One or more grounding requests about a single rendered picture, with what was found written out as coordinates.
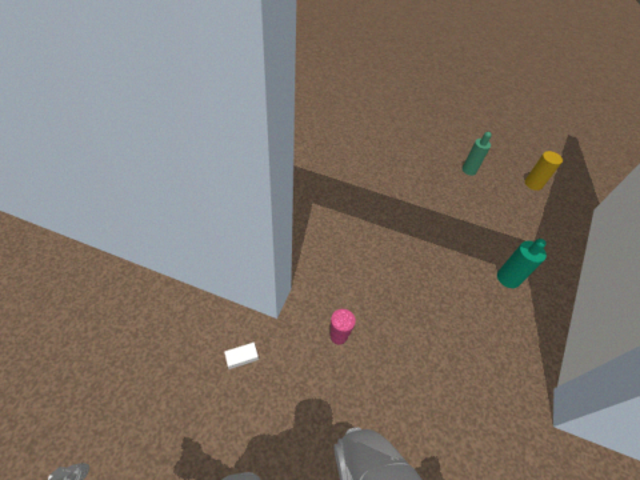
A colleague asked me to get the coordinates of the left robot hand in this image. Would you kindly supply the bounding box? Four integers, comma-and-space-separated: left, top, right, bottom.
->
48, 463, 89, 480

